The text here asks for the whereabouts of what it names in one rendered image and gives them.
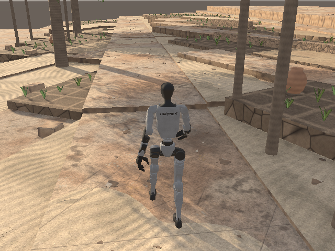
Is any right robot forearm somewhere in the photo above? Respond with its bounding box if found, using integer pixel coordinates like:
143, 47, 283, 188
183, 125, 191, 135

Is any robot left thigh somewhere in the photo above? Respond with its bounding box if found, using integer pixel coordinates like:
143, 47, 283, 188
150, 145, 160, 173

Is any robot right upper arm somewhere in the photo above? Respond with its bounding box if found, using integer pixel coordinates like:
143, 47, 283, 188
178, 105, 191, 131

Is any left robot forearm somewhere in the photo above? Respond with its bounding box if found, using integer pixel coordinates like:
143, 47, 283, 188
138, 127, 150, 156

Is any right robot hand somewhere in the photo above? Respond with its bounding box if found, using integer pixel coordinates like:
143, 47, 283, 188
176, 130, 187, 140

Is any right robot foot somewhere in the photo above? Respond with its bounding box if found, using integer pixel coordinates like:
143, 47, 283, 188
173, 213, 182, 229

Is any robot left upper arm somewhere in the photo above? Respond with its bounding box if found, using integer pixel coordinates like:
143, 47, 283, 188
146, 105, 157, 135

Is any left robot hand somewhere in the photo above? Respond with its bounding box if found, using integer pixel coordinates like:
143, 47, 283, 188
136, 155, 149, 172

